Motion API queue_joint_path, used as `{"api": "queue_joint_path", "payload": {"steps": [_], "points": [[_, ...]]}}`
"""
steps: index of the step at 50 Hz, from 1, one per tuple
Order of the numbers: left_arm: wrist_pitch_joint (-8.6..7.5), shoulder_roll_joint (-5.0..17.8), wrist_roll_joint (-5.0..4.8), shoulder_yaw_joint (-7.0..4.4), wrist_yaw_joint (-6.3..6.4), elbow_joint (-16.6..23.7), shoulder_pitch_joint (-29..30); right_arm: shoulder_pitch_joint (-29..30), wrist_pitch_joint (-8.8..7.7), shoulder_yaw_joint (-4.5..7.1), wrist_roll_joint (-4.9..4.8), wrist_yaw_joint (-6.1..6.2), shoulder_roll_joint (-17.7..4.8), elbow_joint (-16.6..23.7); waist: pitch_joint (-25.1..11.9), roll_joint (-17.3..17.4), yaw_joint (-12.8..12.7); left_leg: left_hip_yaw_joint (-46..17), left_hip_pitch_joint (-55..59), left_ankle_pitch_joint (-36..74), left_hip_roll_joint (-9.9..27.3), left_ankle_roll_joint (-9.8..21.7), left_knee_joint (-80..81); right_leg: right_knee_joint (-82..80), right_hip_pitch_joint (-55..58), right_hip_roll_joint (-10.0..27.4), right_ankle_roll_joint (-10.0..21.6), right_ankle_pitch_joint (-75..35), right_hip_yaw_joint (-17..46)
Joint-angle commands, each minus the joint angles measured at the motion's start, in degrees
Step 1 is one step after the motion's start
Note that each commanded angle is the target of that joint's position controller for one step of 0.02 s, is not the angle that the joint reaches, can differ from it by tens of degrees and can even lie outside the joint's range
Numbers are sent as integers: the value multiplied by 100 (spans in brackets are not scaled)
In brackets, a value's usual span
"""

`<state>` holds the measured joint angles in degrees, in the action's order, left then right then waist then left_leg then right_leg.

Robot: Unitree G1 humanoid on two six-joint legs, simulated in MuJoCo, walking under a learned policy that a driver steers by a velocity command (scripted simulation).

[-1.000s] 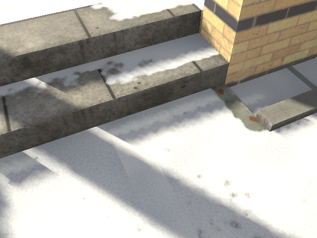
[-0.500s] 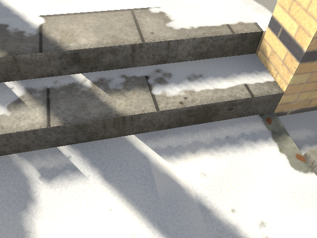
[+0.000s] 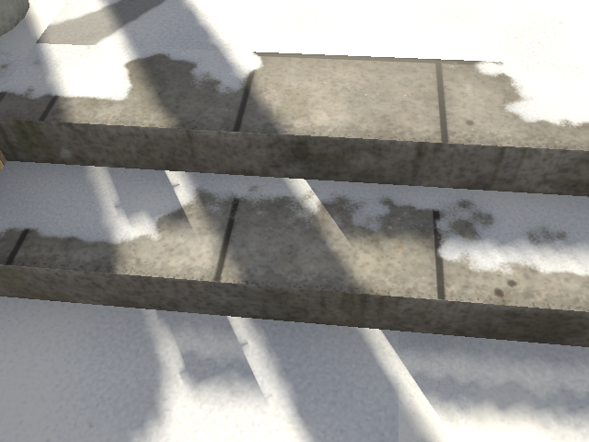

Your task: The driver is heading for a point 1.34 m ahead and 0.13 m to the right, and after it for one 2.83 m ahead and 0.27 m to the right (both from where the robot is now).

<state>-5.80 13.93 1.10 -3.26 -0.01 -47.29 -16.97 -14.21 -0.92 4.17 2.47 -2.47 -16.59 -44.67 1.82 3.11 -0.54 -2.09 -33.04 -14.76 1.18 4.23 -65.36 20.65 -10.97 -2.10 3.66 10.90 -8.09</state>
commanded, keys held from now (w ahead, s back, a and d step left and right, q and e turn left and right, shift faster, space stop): w+q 0.02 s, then w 0.30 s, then w+e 0.68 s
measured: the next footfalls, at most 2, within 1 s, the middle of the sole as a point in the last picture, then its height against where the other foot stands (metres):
left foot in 0.30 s outside the picture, level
right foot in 0.82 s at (338, 404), level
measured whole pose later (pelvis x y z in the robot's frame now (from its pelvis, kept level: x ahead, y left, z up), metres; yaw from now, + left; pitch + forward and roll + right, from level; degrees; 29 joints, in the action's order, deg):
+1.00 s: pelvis +0.53 +0.01 -0.01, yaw -13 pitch +2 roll +0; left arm -2.0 13.8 0.5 -3.6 0.1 -53.3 -18.0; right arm -9.4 -3.9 1.2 3.3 -0.6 -11.8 -46.3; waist 1.1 1.5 -0.8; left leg -0.8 -40.1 -17.1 4.2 0.1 -89.9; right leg 28.1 -16.5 -8.0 8.4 13.2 -1.2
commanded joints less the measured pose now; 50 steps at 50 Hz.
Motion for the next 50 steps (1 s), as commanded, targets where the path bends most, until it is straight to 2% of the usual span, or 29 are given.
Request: {"api": "queue_joint_path", "payload": {"steps": [1, 5, 10, 12, 13, 14, 15, 16, 17, 18, 19, 20, 21, 22, 24, 30, 34, 35, 37, 39, 40, 41, 42, 43, 44, 45, 47, 48, 50], "points": [[-168, 430, -24, -70, -35, 168, -148, 48, 19, -39, 15, -103, -25, 399, 28, -670, 113, -189, -776, 576, 324, -58, 74, -1302, 325, 1711, 635, -1091, 1108], [-157, 421, 7, -27, -81, -49, -447, 834, -73, -160, -29, -154, 139, 595, 157, -666, -28, 74, -499, 1449, 165, -72, 1575, -1305, 296, 1377, 505, -1760, 366], [-65, 667, -30, -33, -17, -427, -1035, 1660, -130, -245, 2, -174, 120, 758, 329, -702, -245, 610, -41, 1136, 58, 69, 2972, -1162, 1025, 1618, 502, -2295, 236], [29, 770, -22, -39, 13, -582, -1162, 1629, -165, -237, 38, -126, 55, 722, 233, -788, -176, 778, 264, 538, -139, 233, 3292, -651, 1466, 1703, 484, -3495, 176], [73, 828, -20, -44, 29, -655, -1205, 1359, -197, -212, 58, -85, 2, 614, 33, -864, -44, 863, 701, 300, -319, 341, 3457, -143, 1592, 1704, 453, -4334, 117], [124, 851, -40, -32, 40, -714, -1213, 683, -258, -164, 86, -40, -85, 371, -348, -824, 277, 924, 1566, 406, -504, 486, 3859, 720, 1534, 1611, 382, -4731, -29], [135, 759, -70, 13, 52, -686, -1194, -282, -322, -64, 161, 29, -326, 15, -938, -724, 651, 624, 3038, 562, -289, 671, 3880, 1839, 791, 1439, 273, -4017, -129], [93, 313, -223, 141, -10, -345, -1182, -1181, -343, 95, 285, 135, -896, -135, -1809, 213, 913, -1422, 5025, -19, 1345, 1185, 3910, 3812, -1159, 957, 44, -1694, -320], [86, 371, -219, 90, -37, -313, -1329, -1331, -272, 186, 49, 196, -1121, -220, -2301, 880, 756, -3592, 5570, 345, 2406, 1642, 4636, 5392, -2435, 124, -23, 1914, 193], [117, 687, -145, -25, -18, -256, -757, -908, -255, 151, -78, 224, -958, -194, -1529, 169, 661, -2726, 4973, 785, 2119, 1414, 4693, 5468, -2900, 452, 69, 1481, 856], [83, 504, -166, 22, -47, -208, -459, -523, -305, 64, -108, 219, -618, -226, -833, -5, 483, -1902, 4088, 1215, 1873, 1218, 4867, 5173, -2810, 615, 100, 1051, 970], [105, 382, -142, 29, -59, -303, -490, -247, -356, -15, -108, 205, -331, -242, -443, -153, 245, -1328, 3404, 1475, 1611, 916, 5120, 4721, -2515, 761, 97, 823, 979], [190, 330, -32, 16, -71, -382, -576, -93, -406, -73, -137, 211, -138, -293, -222, -41, 62, -918, 2934, 1637, 1398, 708, 5302, 4467, -2244, 816, 45, 717, 1005], [277, 202, 44, 33, -106, -520, -787, -35, -449, -109, -132, 214, -25, -331, -187, 58, -45, -617, 2638, 1711, 1289, 612, 5437, 4405, -1972, 799, 3, 622, 994], [366, 153, 72, 1, -170, -538, -737, -189, -561, -105, -156, 232, -61, -468, -127, 54, -136, -258, 2538, 2071, 1225, 603, 5638, 4420, -2033, 734, -29, 355, 951], [350, 59, 56, 25, -245, -163, 568, -503, -650, -137, -139, 285, -66, -744, 278, 77, -3, 757, 2678, 2566, 1020, 464, 5807, 3207, -2655, 764, -139, -923, 754], [308, 3, 64, 116, -273, 123, 1352, -722, -667, -114, -165, 362, -291, -901, 385, 64, 160, 1125, 2994, 3115, 1104, 380, 5694, 1890, -2212, 584, -7, -1227, 312], [354, -71, 79, 137, -225, 59, 1090, -897, -653, -107, -131, 404, -281, -979, 169, 250, 118, 1188, 3290, 3608, 1247, 433, 5366, 2129, -2009, 495, 112, -886, 134], [364, 90, 126, 87, -156, 66, 968, -789, -618, -102, -117, 454, -361, -959, 57, 102, -25, 1382, 3465, 5244, 1274, 334, 4645, 1991, -1652, 215, 343, -408, -3], [324, 226, 137, 5, -109, -118, 269, -655, -508, -48, -113, 476, -571, -914, -311, 243, -315, 1469, 3556, 6163, 1277, 262, 3220, 1640, -956, -194, 603, 112, -149], [276, 329, 159, -72, -85, -349, -443, -539, -450, -25, -141, 456, -652, -854, -657, 141, -644, 1523, 3184, 5585, 1163, 166, 2015, 1102, -48, -369, 754, -99, -96], [237, 823, 207, -258, -31, -515, -1155, -440, -448, -43, -154, 413, -578, -733, -996, -276, -993, 1506, 2039, 3529, 882, -33, 228, 748, 1118, 208, 1028, -314, 821], [282, 1643, 181, -458, 10, -389, -784, -915, -508, -184, -192, 343, 158, -416, -1273, -2018, -258, 1186, -306, -1516, -285, -375, -2063, 535, 2478, 2032, 1984, -2224, 3702], [350, 1589, -31, -474, -22, -343, -867, -575, -563, -172, -48, 279, -185, -331, -1669, -1048, -557, 0, -865, -1237, -197, -341, -2277, -276, 2382, 2133, 2308, -948, 4578], [385, 1210, -61, -387, 6, -308, -435, -81, -599, -164, -81, 235, -193, -217, -763, -636, -409, -84, -1219, -714, 126, -345, -2073, -528, 1658, 2021, 2119, 216, 4021], [430, 800, -45, -281, 13, -367, -368, 121, -614, -163, -57, 217, -161, -135, -338, -456, -300, 168, -1441, -496, 172, -334, -2412, -622, 1178, 1802, 1871, 236, 3772], [379, 461, -99, -149, 37, -312, -153, 63, -426, -211, 97, 188, 58, -36, -224, -172, 60, 110, -1344, -208, 352, -406, -2700, -488, 362, 1344, 1548, -836, 3055], [337, 434, -85, -112, 40, -300, -99, 19, -309, -239, 123, 169, 172, 10, -230, -159, 172, 141, -1367, -141, 353, -424, -2885, -411, 19, 1168, 1457, -1160, 2770], [226, 602, -69, -119, 32, -322, -238, 171, -171, -283, 133, 171, 294, 218, -222, -176, 216, 256, -1716, -56, 336, -467, -3044, -288, -296, 956, 1385, -1726, 2521]]}}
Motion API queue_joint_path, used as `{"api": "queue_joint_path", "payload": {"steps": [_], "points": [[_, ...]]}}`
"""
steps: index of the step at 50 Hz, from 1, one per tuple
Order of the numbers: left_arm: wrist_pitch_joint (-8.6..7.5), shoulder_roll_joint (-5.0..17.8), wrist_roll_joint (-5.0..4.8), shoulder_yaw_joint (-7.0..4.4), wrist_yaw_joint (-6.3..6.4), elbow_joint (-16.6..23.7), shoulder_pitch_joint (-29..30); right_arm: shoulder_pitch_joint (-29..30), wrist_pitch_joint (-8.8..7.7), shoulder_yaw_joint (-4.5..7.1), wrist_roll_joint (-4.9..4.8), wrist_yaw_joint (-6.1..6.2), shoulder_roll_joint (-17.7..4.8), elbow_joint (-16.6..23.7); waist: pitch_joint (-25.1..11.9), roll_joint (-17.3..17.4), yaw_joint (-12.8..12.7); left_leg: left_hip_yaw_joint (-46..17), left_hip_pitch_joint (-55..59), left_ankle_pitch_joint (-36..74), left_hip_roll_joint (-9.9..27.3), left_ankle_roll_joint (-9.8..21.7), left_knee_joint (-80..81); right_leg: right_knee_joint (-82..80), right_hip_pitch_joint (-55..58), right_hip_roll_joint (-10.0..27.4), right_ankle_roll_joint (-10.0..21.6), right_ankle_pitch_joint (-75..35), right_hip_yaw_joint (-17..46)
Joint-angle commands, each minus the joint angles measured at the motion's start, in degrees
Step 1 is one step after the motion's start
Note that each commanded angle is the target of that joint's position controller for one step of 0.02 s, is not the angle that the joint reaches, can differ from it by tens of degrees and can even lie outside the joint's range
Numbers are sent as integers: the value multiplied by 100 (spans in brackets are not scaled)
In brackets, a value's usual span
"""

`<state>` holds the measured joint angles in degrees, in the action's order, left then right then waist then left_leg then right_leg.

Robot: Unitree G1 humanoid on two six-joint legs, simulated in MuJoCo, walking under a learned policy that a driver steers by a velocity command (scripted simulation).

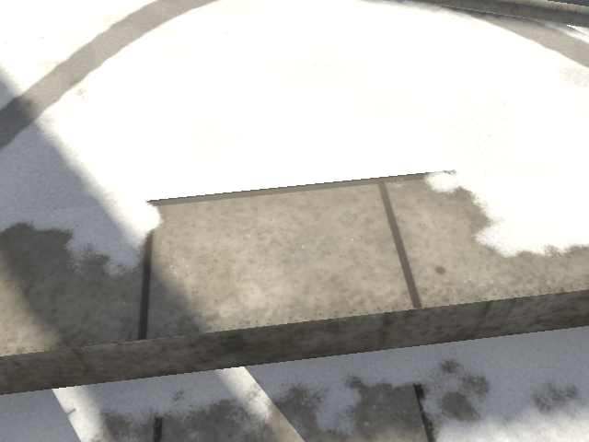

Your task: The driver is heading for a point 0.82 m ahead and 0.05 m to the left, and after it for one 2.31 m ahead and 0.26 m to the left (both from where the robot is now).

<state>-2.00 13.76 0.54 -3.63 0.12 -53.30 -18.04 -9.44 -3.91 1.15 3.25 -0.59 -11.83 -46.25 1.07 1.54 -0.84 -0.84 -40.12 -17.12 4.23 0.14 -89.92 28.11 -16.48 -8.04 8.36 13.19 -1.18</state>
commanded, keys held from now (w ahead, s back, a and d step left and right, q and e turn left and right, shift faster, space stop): w+e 0.12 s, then w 0.66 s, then w+q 0.22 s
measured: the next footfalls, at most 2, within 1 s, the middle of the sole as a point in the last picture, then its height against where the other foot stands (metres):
left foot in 0.34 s outside the picture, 0.16 m higher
right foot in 0.92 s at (383, 252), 0.16 m higher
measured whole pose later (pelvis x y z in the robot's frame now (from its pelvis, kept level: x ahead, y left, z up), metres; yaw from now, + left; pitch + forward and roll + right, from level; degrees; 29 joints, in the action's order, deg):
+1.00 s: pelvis +0.62 -0.04 +0.21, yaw -5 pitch +3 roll -3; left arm -1.9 6.4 0.6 0.2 -0.8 -36.5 -0.4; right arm -29.6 -6.4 3.1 -0.7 -1.5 -7.3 -55.0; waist 1.3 0.1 2.3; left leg -5.4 -12.5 -9.1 -0.6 3.9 -66.0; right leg 69.1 -47.8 1.3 8.0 25.0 -13.0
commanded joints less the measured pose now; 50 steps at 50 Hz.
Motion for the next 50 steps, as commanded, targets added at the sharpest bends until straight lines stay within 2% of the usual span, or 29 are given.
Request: {"api": "queue_joint_path", "payload": {"steps": [1, 2, 6, 10, 13, 15, 16, 17, 18, 19, 20, 21, 22, 24, 27, 29, 31, 33, 38, 40, 41, 42, 43, 44, 46, 47, 48, 49, 50], "points": [[-191, 705, -15, -91, 24, 251, -257, -134, 166, 0, 55, -6, -177, 521, -97, -47, 228, 190, -1209, 283, 62, -84, -468, -1051, 166, 1484, 872, -1981, 1812], [-213, 654, 30, -72, 47, 139, -648, 32, 209, -54, -10, 71, 64, 586, -209, -495, 35, 432, -1804, -95, -135, -105, -1756, -940, 395, 1543, 1052, -1975, 2035], [-278, 627, 66, 51, 71, -116, -1371, 1441, 212, -247, 47, 196, 255, 1509, 207, -496, -289, 183, -4613, -1080, -13, 125, -3456, -1094, 1388, 1857, 1030, 89, 2911], [-291, 474, -3, 174, 157, -474, -1518, 2360, 236, -501, 43, 161, 452, 2263, 482, -480, -325, 557, -4267, -1353, -19, 252, -1878, -1780, 860, 1489, 558, -7, 2408], [-121, 427, -137, 189, 309, -222, -1068, 1766, 402, -520, 29, 74, 394, 2083, -345, -197, -93, 1039, -1162, -931, -198, 421, 515, -2514, 803, 1407, 477, -3832, 1210], [-195, 946, -132, 50, 244, 8, -869, 216, 319, -366, -192, 124, 152, 1634, -1277, -870, 601, 1071, 1398, -714, -731, 586, 1622, -1176, 813, 1664, 356, -8521, 963], [-281, 1166, -171, -47, 192, -49, -820, -673, 302, -215, -263, 156, -86, 1295, -1712, -1255, 973, 764, 1939, -706, -788, 637, 2167, -210, 1437, 1865, 258, -9412, 1034], [-386, 1281, -179, -155, 104, 19, -587, -1266, 251, -34, -212, 166, -475, 1076, -1996, -1078, 1321, 355, 2667, -905, -843, 725, 3108, 1165, 1393, 1681, 149, -9130, 901], [-499, 713, -294, -98, -55, 209, -702, -1807, 207, 184, 23, 232, -1105, 726, -2056, 666, 1205, -2562, 3694, -1068, 450, 1367, 4728, 3350, -382, 810, -168, -5571, 871], [-520, 325, 43, -76, -257, 425, -850, -1846, 350, 345, -87, 276, -1529, 563, -2445, 2172, 971, -5711, 3819, -820, 1393, 1793, 7010, 5775, -1355, -343, -354, -219, 1158], [-470, 127, 313, -56, -328, 525, -862, -952, 368, 279, -259, 254, -1025, 566, -1675, 1076, 406, -5763, 3015, -2172, 1406, 1835, 6989, 7109, -2117, 0, -277, -235, 1582], [-397, -103, 364, 36, -301, 806, -300, -441, 320, 175, -283, 216, -475, 373, -529, 344, 149, -4846, 1991, -3316, 1218, 1699, 6871, 7527, -2713, 287, -205, -405, 1084], [-380, -325, 373, 140, -222, 1134, 141, -499, 193, 86, -146, 170, 0, 65, 62, -401, 20, -3852, 1405, -3035, 1128, 1446, 6758, 7628, -3182, 465, -43, -510, 997], [-209, -694, 248, 311, -62, 1319, 158, -785, -85, -38, -62, 97, 624, -519, 221, -345, -265, -2318, 1050, -1337, 730, 1038, 6749, 8266, -3534, 483, 119, -413, 1165], [-46, -838, 179, 402, 25, 1513, 332, -1193, -298, 51, -217, -85, 361, -1071, 342, -4, -456, -1054, 1390, -138, 440, 779, 6814, 8254, -4457, 519, 86, -202, 1204], [-32, -506, 192, 370, -42, 1692, 776, -1055, -274, 91, -243, -13, 130, -953, 427, -232, -453, -413, 1069, 81, 197, 712, 7347, 6399, -3961, 665, -163, -802, 598], [-52, -454, 196, 304, -86, 1639, 916, -1539, -339, 92, -287, 44, 11, -955, 72, -27, -233, -454, 1960, 1692, 318, 842, 7383, 6475, -4235, 875, -311, -1091, -32], [-45, -813, 183, 347, -21, 1635, 1157, -2470, -367, 172, -231, 106, -121, -1198, -108, 304, 105, -800, 3315, 2081, 543, 1101, 7165, 7932, -5588, 968, -268, -395, -299], [-139, -1059, 105, 585, 15, 2672, 3393, -3201, -311, 113, -94, 209, -4, -1304, 562, 190, 603, -1040, 4693, 990, 778, 1129, 7856, 8187, -7779, 1277, -137, 1666, -555], [-105, -1031, 118, 641, -92, 3037, 3753, -3337, -185, 92, -153, 348, 84, -1424, 689, 194, 602, -962, 4510, 1628, 777, 1126, 8440, 7197, -7261, 1386, -129, 1677, -576], [-11, -1181, 148, 730, -222, 2971, 3456, -3179, -99, 115, -289, 396, 26, -1325, 244, -8, 511, -546, 4058, 2516, 750, 1198, 9094, 6121, -5600, 1394, -25, 1169, -753], [15, -1185, 25, 742, -242, 3028, 3393, -3139, -68, 99, -357, 403, 61, -1305, 230, 201, 539, -395, 3696, 3681, 718, 1244, 9322, 5157, -4406, 1264, 80, 1000, -1022], [17, -1181, -77, 680, -236, 2799, 2793, -2741, -105, 46, -348, 359, 1, -1079, -172, 193, 191, -20, 3379, 6374, 617, 1205, 8793, 4484, -2743, 824, 175, 1091, -1257], [19, -848, -149, 508, -180, 2533, 2012, -2732, -175, 123, -349, 281, -453, -976, -785, 399, -169, -34, 3416, 8801, 816, 1222, 7941, 4312, -1482, 429, 206, 1007, -1412], [60, -99, -121, 159, -37, 2056, 45, -2293, -388, 365, -460, 58, -1268, -817, -1979, 851, -1269, -165, 3773, 9573, 968, 892, 5363, 3205, 403, 455, 437, 897, -424], [-58, 444, 92, -50, 0, 1832, -581, -2636, -501, 319, -716, -93, -815, -535, -2799, -134, -1124, -213, 1998, 7303, 238, 538, 3230, 2294, 2079, 2018, 1000, 1982, 2272], [47, 862, 79, -210, 14, 1665, -820, -2124, -524, 416, -548, -240, -628, -365, -2975, -1030, -1210, -303, 1387, 972, -1077, 339, 836, -92, 2034, 2877, 1342, 2009, 4968], [27, 753, 46, -217, -23, 1602, 39, -1970, -482, 482, -344, -218, -355, -172, -2526, -795, -661, -951, 634, 807, -864, 360, -917, -641, 1432, 2992, 1180, 1834, 5388], [-56, 379, -20, -150, -47, 1414, 596, -1673, -374, 437, -271, -126, -124, 91, -1658, -190, -246, -603, 331, 1177, -527, 403, -1227, -498, 558, 2976, 981, 1939, 4484]]}}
